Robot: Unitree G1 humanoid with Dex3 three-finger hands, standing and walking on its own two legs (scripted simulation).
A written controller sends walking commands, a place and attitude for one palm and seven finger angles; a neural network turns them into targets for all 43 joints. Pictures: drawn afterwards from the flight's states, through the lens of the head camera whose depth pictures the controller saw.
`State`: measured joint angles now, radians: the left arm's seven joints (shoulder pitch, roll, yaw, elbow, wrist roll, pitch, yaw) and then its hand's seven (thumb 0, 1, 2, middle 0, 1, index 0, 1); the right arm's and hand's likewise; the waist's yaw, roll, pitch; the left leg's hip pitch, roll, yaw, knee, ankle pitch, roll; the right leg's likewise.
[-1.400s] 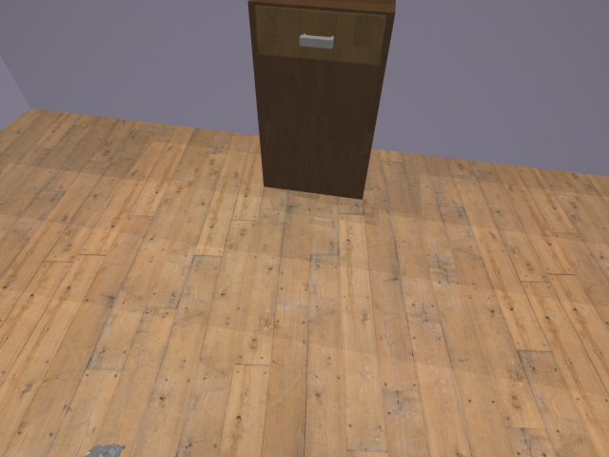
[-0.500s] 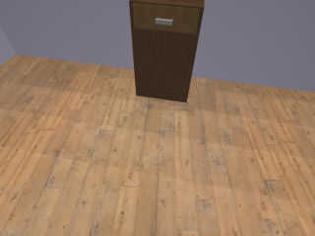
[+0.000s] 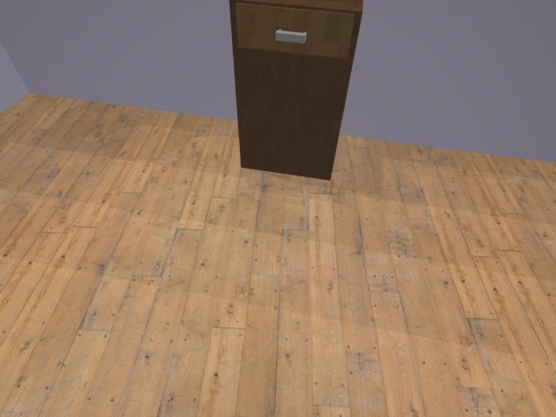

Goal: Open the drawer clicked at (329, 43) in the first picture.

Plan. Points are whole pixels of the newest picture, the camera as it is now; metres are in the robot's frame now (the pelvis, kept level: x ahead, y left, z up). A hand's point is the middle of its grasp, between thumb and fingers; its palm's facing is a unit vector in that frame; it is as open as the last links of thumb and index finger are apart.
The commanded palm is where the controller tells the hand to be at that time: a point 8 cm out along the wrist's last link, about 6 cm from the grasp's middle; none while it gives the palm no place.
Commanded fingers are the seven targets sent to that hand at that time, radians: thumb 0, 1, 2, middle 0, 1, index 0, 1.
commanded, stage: look at it before walking up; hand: left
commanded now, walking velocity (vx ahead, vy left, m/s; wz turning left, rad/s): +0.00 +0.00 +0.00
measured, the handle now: (291, 34) +1.44 +0.02 -0.03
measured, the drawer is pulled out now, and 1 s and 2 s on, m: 0.00 0.00 0.00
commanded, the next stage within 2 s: walk to a spot facing it in 0.04 s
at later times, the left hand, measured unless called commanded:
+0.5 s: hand out of the picture +0.03 +0.20 -0.20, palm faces -0.04 -0.99 -0.15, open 7.4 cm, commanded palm none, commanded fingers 0.00 0.90 0.90 -0.20 -0.30 -0.20 -0.30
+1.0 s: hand (223, 325) +0.32 +0.13 -0.19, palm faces -0.11 -0.97 -0.20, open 7.3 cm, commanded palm none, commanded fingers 0.00 0.90 0.90 -0.20 -0.30 -0.20 -0.30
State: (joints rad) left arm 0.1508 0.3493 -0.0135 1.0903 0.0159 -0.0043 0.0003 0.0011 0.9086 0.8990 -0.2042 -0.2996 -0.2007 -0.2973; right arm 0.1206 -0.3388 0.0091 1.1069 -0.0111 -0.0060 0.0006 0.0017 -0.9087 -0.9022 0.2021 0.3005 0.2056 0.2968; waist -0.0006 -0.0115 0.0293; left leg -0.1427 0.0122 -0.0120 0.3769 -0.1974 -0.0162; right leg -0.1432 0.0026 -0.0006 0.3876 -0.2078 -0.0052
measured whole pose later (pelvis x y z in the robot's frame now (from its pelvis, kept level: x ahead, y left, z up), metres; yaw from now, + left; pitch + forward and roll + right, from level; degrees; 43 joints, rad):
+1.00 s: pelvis +0.24 -0.05 -0.02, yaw -6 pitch -2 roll -2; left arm 0.21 0.18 0.05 1.05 0.03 -0.05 0.02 0.00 0.93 0.90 -0.20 -0.30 -0.20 -0.30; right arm 0.32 -0.16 -0.05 1.10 -0.03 -0.01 -0.01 0.00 -0.92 -0.90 0.20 0.30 0.20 0.30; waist -0.05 0.01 0.04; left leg -0.51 0.15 0.08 1.15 -0.33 0.00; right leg -0.28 -0.02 -0.18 0.54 -0.23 -0.05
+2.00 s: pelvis +0.62 -0.10 -0.01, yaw -8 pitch -1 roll -1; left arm 0.22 0.17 0.05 1.06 0.03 -0.07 0.02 -0.02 0.95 0.90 -0.20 -0.30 -0.20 -0.30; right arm 0.27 -0.15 -0.06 1.07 -0.03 0.00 -0.01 0.01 -0.93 -0.90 0.20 0.30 0.20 0.30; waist -0.03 0.03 0.01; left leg -0.51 0.15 0.09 0.97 -0.27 -0.03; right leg -0.20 -0.02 -0.21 0.45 -0.22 -0.05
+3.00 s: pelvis +0.87 -0.13 -0.01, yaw -5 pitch -1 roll +1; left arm 0.24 0.14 0.04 1.05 0.03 0.01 0.04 0.00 0.93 0.90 -0.20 -0.30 -0.20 -0.30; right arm 0.13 -0.21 -0.05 1.01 -0.01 0.05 -0.02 0.00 -0.92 -0.90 0.19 0.30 0.20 0.30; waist 0.03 0.01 0.07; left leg -0.38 0.03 0.05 0.78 -0.39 -0.05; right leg -0.22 -0.05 -0.17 0.49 -0.26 -0.05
